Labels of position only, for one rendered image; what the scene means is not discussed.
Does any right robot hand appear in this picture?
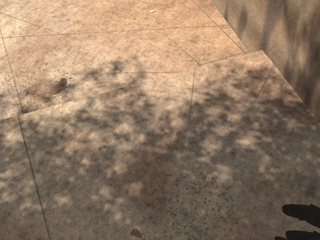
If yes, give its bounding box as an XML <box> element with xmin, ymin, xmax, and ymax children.
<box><xmin>274</xmin><ymin>204</ymin><xmax>320</xmax><ymax>240</ymax></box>

